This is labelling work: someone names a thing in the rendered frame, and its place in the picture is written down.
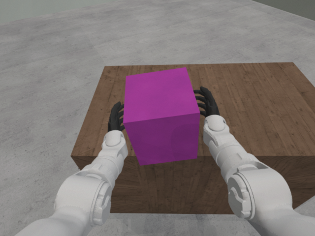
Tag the carton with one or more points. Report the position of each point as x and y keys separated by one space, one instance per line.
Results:
x=161 y=116

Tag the left robot forearm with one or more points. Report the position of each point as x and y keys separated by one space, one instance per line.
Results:
x=109 y=162

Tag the pedestal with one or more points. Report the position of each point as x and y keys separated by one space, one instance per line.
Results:
x=268 y=107

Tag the right robot forearm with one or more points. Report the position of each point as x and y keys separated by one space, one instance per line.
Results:
x=228 y=154

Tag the right robot hand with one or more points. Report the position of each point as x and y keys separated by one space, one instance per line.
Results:
x=209 y=105

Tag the right robot upper arm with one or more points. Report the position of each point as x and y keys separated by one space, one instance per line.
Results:
x=263 y=198

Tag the left robot upper arm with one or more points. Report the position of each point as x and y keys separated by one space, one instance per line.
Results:
x=82 y=203

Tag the left robot hand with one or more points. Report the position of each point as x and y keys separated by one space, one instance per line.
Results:
x=115 y=121

